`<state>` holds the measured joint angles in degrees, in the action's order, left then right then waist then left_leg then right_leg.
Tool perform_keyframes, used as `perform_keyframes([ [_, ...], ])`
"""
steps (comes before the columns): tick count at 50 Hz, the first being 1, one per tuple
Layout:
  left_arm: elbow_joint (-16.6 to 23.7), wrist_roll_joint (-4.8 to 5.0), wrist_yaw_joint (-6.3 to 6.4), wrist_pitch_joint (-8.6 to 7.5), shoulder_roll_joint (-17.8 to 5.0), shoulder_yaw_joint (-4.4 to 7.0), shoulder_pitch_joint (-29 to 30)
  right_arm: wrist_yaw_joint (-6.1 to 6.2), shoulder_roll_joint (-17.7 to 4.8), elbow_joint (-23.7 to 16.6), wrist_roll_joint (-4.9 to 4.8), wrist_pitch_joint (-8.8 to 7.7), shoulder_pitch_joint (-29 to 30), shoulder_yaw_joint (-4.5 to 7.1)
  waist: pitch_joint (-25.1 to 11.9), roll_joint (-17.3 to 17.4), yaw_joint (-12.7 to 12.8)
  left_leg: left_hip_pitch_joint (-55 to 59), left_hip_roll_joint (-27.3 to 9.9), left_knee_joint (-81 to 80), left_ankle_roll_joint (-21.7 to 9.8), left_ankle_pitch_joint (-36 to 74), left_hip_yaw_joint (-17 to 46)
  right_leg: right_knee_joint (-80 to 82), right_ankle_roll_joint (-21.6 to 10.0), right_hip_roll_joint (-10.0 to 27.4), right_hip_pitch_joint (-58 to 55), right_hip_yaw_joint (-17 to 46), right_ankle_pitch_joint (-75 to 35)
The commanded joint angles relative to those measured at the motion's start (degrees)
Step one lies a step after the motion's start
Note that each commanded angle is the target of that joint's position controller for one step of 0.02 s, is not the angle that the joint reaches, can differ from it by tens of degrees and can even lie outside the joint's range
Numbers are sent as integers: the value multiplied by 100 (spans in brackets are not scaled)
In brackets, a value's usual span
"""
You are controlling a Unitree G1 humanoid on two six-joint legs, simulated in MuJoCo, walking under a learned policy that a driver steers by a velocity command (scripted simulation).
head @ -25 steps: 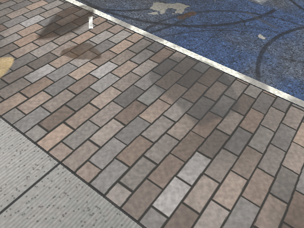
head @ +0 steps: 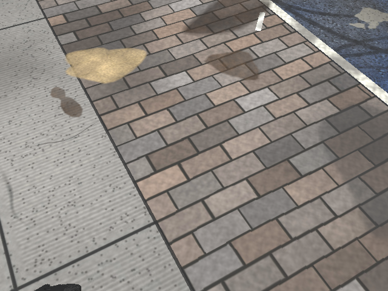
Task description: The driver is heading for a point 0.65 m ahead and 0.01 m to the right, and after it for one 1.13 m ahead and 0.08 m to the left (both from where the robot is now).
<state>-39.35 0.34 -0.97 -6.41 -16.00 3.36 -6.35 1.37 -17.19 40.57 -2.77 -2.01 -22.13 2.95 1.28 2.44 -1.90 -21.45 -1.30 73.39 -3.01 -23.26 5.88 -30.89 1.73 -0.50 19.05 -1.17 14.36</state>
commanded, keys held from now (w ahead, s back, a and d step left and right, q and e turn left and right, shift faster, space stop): w+q+shift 0.16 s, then w+shift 0.16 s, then w+e+shift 0.68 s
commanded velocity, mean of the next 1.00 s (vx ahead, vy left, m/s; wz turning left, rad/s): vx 0.99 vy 0.00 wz -0.08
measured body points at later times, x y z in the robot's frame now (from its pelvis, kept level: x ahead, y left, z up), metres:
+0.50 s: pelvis +0.41 +0.11 +0.00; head +0.43 +0.12 +0.45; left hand +0.45 +0.39 -0.12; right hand +0.56 -0.13 -0.11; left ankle +0.42 +0.16 -0.73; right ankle +0.41 -0.09 -0.62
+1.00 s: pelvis +0.87 +0.14 +0.00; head +0.89 +0.14 +0.45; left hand +0.89 +0.40 -0.13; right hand +1.10 -0.09 -0.04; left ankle +0.91 +0.35 -0.63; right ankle +0.88 +0.13 -0.73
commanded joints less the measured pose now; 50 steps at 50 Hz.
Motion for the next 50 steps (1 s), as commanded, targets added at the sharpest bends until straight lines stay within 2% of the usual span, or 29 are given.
perform_keyframes([
  [1,-161,-169,91,35,-459,178,-856,-134,-218,-831,31,-59,675,55,5,-783,490,-2441,-856,381,-43,552,153,1800,-1002,1709,-2018,1998,623],
  [4,-356,-18,74,-9,-349,152,-648,-221,74,-1082,-28,124,935,-30,428,-783,256,-2731,-1045,218,-8,605,32,2109,-950,1700,-1501,967,-268],
  [7,-343,-64,115,-42,-683,204,-314,-310,-53,-1260,28,116,1188,-65,703,-612,42,-2603,-1053,-545,119,1544,-112,2465,-894,1554,-1067,-52,-911],
  [10,-483,-22,123,-56,-962,242,-823,-435,-74,-1383,105,30,1966,-113,961,-14,350,-1952,-720,-2001,-77,2406,-696,2728,-758,1310,-1107,-802,-1480],
  [12,-601,0,86,-30,-1307,277,-1230,-500,-104,-1450,86,-60,2213,-95,899,-94,333,-1226,-241,-2695,-326,2379,-1098,2589,-800,1446,-1495,-950,-3600],
  [14,-658,-23,122,88,-1744,345,-1408,-515,-534,-1443,54,-78,1864,108,337,-664,-147,-591,321,-2848,-567,1568,-1393,1384,-837,1654,-2350,-1018,-6729],
  [16,-596,-34,169,198,-1782,294,-1103,-385,-1197,-817,10,45,-490,506,-867,-712,-1493,2536,589,-3523,-925,1764,-1298,-1411,-723,1569,-1416,-1035,-7457],
  [17,-548,-164,161,158,-896,29,-1497,-247,-1554,-484,-10,125,-988,547,-1199,635,-1098,4339,-422,-3233,-962,1566,408,-3948,-493,843,435,-840,-1096],
  [18,-393,133,46,-65,-355,-208,-2391,-284,-1674,-713,187,-16,-713,458,-2728,1897,-324,5364,-1793,-4819,-1814,-897,3942,-5641,-547,-16,1814,455,1702],
  [19,-430,409,35,-172,-1124,-21,-1465,-353,-992,-722,282,-119,-699,337,-2346,587,-832,4771,-1764,-5576,-1438,-1590,3932,-5701,-689,209,2091,1003,1189],
  [20,-169,537,50,-201,-995,-44,-844,-368,-962,-602,314,-227,-504,302,-1125,255,-719,3683,-1774,-5861,-1338,-1220,3316,-5488,-691,279,2403,917,888],
  [21,-162,439,103,-179,-765,-109,-676,-369,-916,-512,323,-337,-75,290,-492,-517,-378,2642,-1683,-5951,-1173,-593,2696,-5052,-675,595,2255,967,494],
  [22,-279,336,112,-68,-692,-84,-829,-377,-612,-485,401,-411,338,219,-154,-527,-47,1930,-1406,-5931,-993,-110,1916,-4726,-654,844,1947,986,62],
  [24,-559,331,66,217,-580,-42,-1408,-375,-238,-404,408,-527,637,149,-15,-21,304,1173,-1196,-6143,-732,709,909,-4429,-504,1130,1396,1073,-377],
  [26,-661,312,56,402,-482,-10,-1261,-343,-98,-239,327,-575,675,133,313,-154,319,1008,-885,-6354,-379,1485,-92,-4227,-430,1119,1644,1008,-704],
  [29,-420,286,-3,371,-302,-79,-583,-226,-225,-121,414,-642,575,179,761,25,172,934,-611,-6711,-109,2648,-1129,-3133,-333,903,2022,792,-1797],
  [33,-219,166,-199,226,-252,-125,48,-46,-436,-27,386,-643,347,192,905,-308,-6,1510,-632,-6911,132,3811,-1898,-1594,-431,549,1906,-40,-2912],
  [35,-52,202,-321,157,-347,-91,345,38,-627,61,416,-540,144,211,849,-243,-21,2103,-695,-6643,328,5242,-2032,-976,-615,192,1697,-534,-2840],
  [37,7,302,-356,190,-594,30,-92,158,-1013,64,421,-357,158,294,287,236,367,2818,-853,-5659,460,7955,-2083,-925,-777,-280,1065,-1025,-2396],
  [39,-289,349,-267,443,-1165,303,-1784,191,-1365,-100,338,-204,794,403,-499,753,1414,2623,-1100,-3741,373,9628,-1965,-1415,-1057,-457,-677,-926,-1431],
  [40,-685,297,-159,606,-1546,503,-3364,113,-1300,-256,297,-241,1403,381,-962,555,2199,1639,-990,-1828,265,8912,-1757,-1308,-1346,-216,-2427,-265,-1322],
  [41,-981,243,-68,710,-1313,398,-3822,-114,-388,-303,262,-417,1796,124,-432,-1159,2208,130,244,1146,301,2178,-1718,-920,-1558,-24,-2946,219,-1421],
  [42,-738,-18,-140,547,-1085,253,-3056,-257,596,-685,174,-652,1039,-162,-528,-2705,931,-2098,965,2894,369,-1240,-541,-602,-2398,322,-3579,2461,-581],
  [43,-349,-118,-153,377,-820,163,-2416,-331,219,-959,78,-866,844,-227,-1146,-2052,686,-2770,860,2767,29,-866,320,1089,-2901,1156,-3665,4799,1859],
  [44,-214,-64,-198,253,-591,145,-2288,-322,-302,-1034,34,-934,1462,-111,-604,-529,710,-2515,561,1869,-298,-267,365,1936,-2461,1166,-2933,5116,2728],
  [45,-108,-44,-233,130,-690,172,-1822,-292,-310,-1081,38,-916,1414,-85,-123,252,190,-2337,351,1112,-275,187,425,2077,-2386,1231,-2015,5156,2845],
  [46,14,-4,-235,44,-729,184,-1432,-219,-309,-993,214,-836,1435,-96,105,634,9,-1955,168,638,-131,411,486,1978,-2306,976,-1303,4890,2251],
  [48,150,39,-126,33,-791,189,-1116,-106,-466,-908,332,-700,1317,-18,252,517,-179,-1437,-62,-72,199,600,477,2020,-2233,481,-519,3932,1030],
  [50,73,141,-10,34,-581,124,-1295,-13,-433,-1065,397,-617,1725,-33,460,315,-7,-1261,-212,-1234,478,757,266,2001,-2131,189,-43,3184,90],
])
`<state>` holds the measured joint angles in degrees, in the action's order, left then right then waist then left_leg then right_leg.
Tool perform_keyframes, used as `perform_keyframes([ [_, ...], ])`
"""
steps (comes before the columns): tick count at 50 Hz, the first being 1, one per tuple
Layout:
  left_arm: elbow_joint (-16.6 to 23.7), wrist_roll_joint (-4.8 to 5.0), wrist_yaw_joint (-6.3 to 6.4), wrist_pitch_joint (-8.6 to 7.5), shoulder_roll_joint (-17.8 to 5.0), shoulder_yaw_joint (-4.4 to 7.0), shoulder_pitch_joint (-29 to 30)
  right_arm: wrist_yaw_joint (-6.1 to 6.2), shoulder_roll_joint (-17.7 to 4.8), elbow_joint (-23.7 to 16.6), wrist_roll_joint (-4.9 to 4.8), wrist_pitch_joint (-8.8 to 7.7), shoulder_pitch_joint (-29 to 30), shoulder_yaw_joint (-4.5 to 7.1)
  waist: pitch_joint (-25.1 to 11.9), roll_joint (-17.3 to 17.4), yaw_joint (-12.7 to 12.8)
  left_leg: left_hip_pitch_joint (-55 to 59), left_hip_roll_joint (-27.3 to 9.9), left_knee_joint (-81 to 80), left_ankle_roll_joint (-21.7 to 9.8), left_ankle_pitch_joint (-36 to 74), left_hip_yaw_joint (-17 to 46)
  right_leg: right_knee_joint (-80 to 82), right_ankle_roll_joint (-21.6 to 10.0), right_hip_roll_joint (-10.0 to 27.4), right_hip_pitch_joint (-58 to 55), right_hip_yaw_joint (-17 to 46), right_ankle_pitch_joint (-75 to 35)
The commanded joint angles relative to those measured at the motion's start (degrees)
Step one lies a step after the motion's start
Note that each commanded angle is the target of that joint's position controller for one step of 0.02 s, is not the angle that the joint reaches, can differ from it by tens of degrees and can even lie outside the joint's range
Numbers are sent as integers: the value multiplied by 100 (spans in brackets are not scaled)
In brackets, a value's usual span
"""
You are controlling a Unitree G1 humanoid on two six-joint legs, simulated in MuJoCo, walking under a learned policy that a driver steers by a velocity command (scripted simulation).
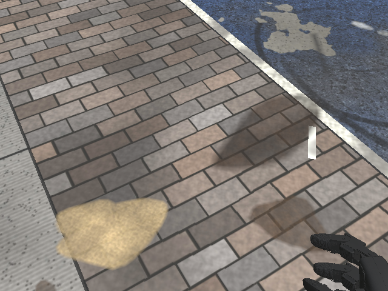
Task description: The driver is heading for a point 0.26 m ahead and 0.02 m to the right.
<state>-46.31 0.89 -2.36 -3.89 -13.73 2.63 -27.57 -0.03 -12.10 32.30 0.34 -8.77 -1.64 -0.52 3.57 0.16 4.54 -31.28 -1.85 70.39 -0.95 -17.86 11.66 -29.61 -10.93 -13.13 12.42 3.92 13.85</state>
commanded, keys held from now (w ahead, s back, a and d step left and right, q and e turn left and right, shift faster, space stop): w+e+shift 0.02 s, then shift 0.98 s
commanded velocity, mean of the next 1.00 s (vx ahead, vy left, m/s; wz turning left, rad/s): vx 0.26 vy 0.00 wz -0.23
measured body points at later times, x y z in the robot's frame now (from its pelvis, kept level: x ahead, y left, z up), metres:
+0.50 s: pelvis +0.31 +0.07 +0.01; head +0.36 +0.05 +0.45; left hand +0.54 +0.28 -0.09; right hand +0.36 -0.20 -0.12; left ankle +0.42 +0.15 -0.73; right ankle +0.33 -0.09 -0.70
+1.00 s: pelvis +0.39 +0.03 +0.01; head +0.40 +0.02 +0.46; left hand +0.56 +0.25 -0.11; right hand +0.44 -0.24 -0.12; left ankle +0.42 +0.15 -0.73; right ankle +0.36 -0.08 -0.73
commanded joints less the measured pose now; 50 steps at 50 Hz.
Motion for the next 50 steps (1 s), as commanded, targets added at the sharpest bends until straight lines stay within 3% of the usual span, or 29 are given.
perform_keyframes([
  [1,711,132,201,-185,-757,181,701,144,-793,-425,143,71,173,265,352,387,-430,-168,-86,-1621,400,621,-516,1876,-782,1264,836,2314,-298],
  [3,555,144,335,-35,-732,184,609,103,-370,-665,212,62,795,152,404,14,-109,375,206,-3109,496,1872,-999,1391,-303,787,1130,1474,-1755],
  [4,416,124,364,51,-756,209,320,59,-276,-728,215,48,945,144,175,-148,127,799,424,-3557,496,2586,-1211,1239,-74,755,1135,1377,-2114],
  [5,274,109,381,125,-764,223,29,14,-316,-759,161,28,980,185,-51,-288,297,1092,592,-3844,496,3084,-1277,1081,67,813,958,1434,-2188],
  [7,55,95,415,225,-626,205,-278,-29,-464,-820,56,3,1059,296,-243,-507,405,1122,755,-4369,410,3209,-1189,626,227,887,219,1618,-2267],
  [8,2,81,448,246,-595,208,-283,-22,-559,-829,40,-17,1028,359,-325,-604,330,1112,803,-4575,308,3148,-1132,284,303,947,-217,1722,-2583],
  [9,24,63,487,246,-675,245,-134,-7,-711,-781,39,-46,783,442,-502,-721,87,1309,821,-4710,181,3153,-1107,-165,425,1009,-555,1773,-3198],
  [10,132,46,517,244,-804,294,223,-1,-836,-609,51,-83,134,519,-858,-768,-399,1939,709,-4944,61,3694,-1141,-923,646,981,-679,1624,-3690],
  [11,405,-41,499,226,-755,261,763,-19,-1007,-283,96,-106,-1164,564,-1625,-819,-1070,3334,25,-4636,-194,4429,-721,-2356,880,976,-287,1432,-3184],
  [12,476,-217,435,235,-42,74,23,-71,-1219,-59,250,-93,-1780,513,-2624,1010,-694,5354,-1724,-3580,-1063,7600,937,-4724,1218,244,1226,1060,2262],
  [13,354,37,313,213,-454,19,-965,-188,-1154,122,185,-48,-2112,522,-3659,1935,-598,6348,-2774,-3746,-2047,6036,3149,-5967,1304,303,2275,1402,2778],
  [14,226,118,282,314,-877,92,-542,-166,-980,-45,132,59,-1673,540,-3414,1139,-824,5907,-2416,-4157,-1960,4010,2923,-6215,1400,778,2517,1389,2239],
  [15,501,80,300,379,-1040,132,406,-116,-697,-114,117,170,-1131,439,-2511,443,-840,4859,-1898,-4462,-1642,3379,2049,-5781,1450,976,2574,918,1762],
  [16,633,-3,336,419,-989,145,982,-96,-526,-74,83,238,-775,315,-1674,-148,-661,3688,-1482,-4698,-1387,3409,1401,-5363,1485,1098,2432,651,1578],
  [17,719,-20,346,449,-836,131,1058,-98,-601,51,107,260,-626,292,-1225,-29,-404,2859,-1291,-4879,-1321,3584,1146,-4908,1484,1234,2187,584,1415],
  [18,714,-39,341,472,-679,96,978,-121,-591,153,133,281,-578,286,-1000,125,-272,2292,-1041,-5028,-1216,3828,784,-4306,1469,1358,1814,469,1413],
  [19,668,-47,353,472,-470,42,852,-157,-532,254,130,283,-501,270,-920,264,-163,1920,-838,-5094,-1147,4235,372,-3563,1475,1433,1486,337,1453],
  [21,629,-114,405,430,-224,-56,889,-171,-716,432,113,308,-463,336,-1125,406,-142,1624,-750,-5115,-1245,5222,-96,-2389,1538,1420,870,49,1268],
  [23,576,-135,415,438,-278,-73,983,-140,-902,602,70,376,-604,398,-1467,523,-217,1681,-850,-5119,-1306,5011,-190,-1701,1517,1459,373,29,410],
  [26,599,-125,380,549,-546,-5,1288,-118,-939,681,24,496,-527,369,-1297,565,-230,1238,-863,-5329,-1157,2453,-144,-893,1334,1451,-204,2,-345],
  [28,669,-237,359,587,-564,9,1549,-113,-787,747,10,556,-553,284,-879,586,-225,711,-624,-5416,-816,274,-128,-164,1102,1420,-602,-40,-566],
  [29,764,-302,369,582,-629,9,1679,-120,-639,845,52,563,-745,216,-684,462,-245,503,-478,-5375,-542,-475,-141,225,949,1627,-731,218,-656],
  [30,870,-316,408,569,-893,39,1759,-129,-578,901,127,557,-1008,181,-639,22,-410,328,-209,-5058,-273,-994,-349,429,733,2108,-861,688,-818],
  [31,767,-285,413,572,-1089,99,1937,-104,-571,933,66,584,-1399,199,-633,-740,-742,835,133,-4878,-106,-726,-841,535,495,2150,-83,762,412],
  [32,784,-264,377,540,-738,38,2059,-55,-687,968,100,615,-1157,216,-423,-664,-588,1320,182,-4662,24,-276,-962,748,570,1894,531,666,1252],
  [33,739,-285,361,498,-548,-27,2089,-24,-702,942,108,645,-1027,233,-293,-636,-593,1461,175,-4610,45,-48,-975,782,697,1787,760,607,1334],
  [35,711,-244,345,412,-524,-43,2099,30,-742,1017,134,696,-1135,244,-221,-453,-597,1489,102,-4618,2,163,-912,630,842,1667,726,485,709],
  [40,561,-181,384,328,-549,-24,1873,20,-676,1116,69,634,-1065,234,-576,-156,-517,1661,42,-4445,-52,998,-895,185,855,1611,216,381,-752],
  [50,194,-132,386,329,-530,7,1751,114,-717,1386,18,786,-927,269,-655,-62,-509,2007,10,-4255,-44,1586,-876,105,843,1523,89,293,-1418],
])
